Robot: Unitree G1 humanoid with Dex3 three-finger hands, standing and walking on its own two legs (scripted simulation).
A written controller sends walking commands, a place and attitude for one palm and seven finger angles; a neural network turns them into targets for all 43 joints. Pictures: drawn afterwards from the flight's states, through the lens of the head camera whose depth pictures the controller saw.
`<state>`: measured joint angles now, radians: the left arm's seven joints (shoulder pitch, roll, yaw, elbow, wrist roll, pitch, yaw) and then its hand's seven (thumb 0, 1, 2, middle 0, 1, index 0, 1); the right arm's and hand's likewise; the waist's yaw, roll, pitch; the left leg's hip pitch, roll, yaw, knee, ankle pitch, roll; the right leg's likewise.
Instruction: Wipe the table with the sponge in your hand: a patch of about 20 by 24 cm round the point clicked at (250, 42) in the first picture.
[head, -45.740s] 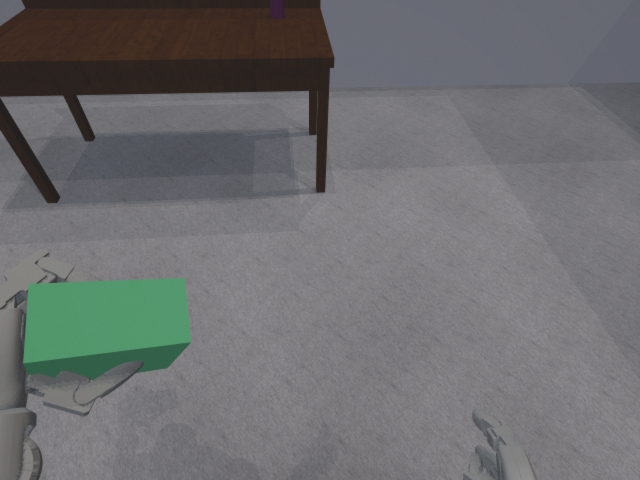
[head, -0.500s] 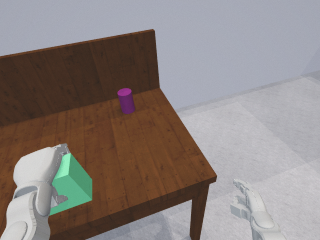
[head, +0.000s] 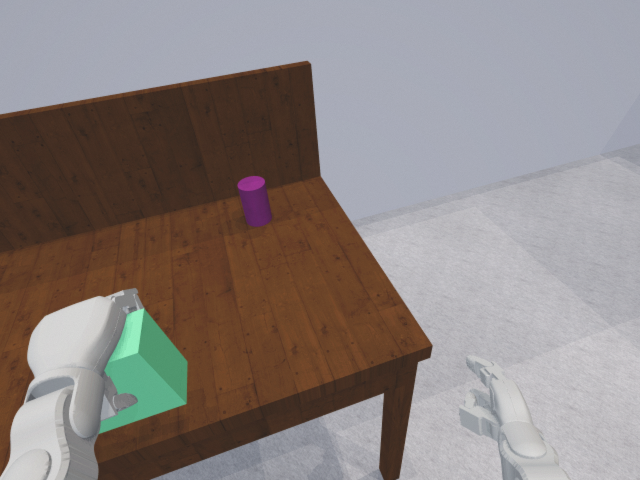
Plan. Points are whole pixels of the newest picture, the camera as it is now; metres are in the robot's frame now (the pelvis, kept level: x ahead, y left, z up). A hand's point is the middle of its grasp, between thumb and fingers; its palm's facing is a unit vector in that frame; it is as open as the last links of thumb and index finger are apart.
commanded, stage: step back with the hand held close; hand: left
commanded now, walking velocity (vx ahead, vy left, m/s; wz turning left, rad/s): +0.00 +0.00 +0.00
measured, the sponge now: (129, 380) +0.19 +0.28 +0.06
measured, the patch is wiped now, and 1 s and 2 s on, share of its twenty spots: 1.00 1.00 1.00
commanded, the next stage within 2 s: stop stepping back and stand still in 1.56 s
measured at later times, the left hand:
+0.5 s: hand (116, 320) +0.21 +0.27 +0.15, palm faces +0.31 -0.85 -0.42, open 9.9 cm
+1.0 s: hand (76, 374) +0.14 +0.27 +0.15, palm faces +0.33 -0.85 -0.42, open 9.9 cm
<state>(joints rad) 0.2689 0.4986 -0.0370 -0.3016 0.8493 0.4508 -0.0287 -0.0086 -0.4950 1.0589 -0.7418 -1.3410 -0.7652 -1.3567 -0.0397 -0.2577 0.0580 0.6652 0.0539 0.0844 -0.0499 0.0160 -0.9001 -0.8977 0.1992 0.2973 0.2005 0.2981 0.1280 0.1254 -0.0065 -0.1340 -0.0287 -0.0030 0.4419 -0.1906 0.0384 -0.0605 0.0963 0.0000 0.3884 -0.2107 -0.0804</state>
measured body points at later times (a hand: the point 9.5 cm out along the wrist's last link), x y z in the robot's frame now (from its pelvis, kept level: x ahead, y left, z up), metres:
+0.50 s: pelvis +0.00 +0.03 -0.01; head +0.00 +0.04 +0.44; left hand +0.19 +0.31 +0.18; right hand +0.13 -0.24 -0.10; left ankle +0.04 +0.09 -0.74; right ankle +0.01 -0.07 -0.74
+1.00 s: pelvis -0.06 +0.03 -0.01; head -0.05 +0.05 +0.44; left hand +0.12 +0.31 +0.18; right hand +0.15 -0.18 -0.07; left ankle +0.04 +0.09 -0.74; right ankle -0.07 -0.09 -0.74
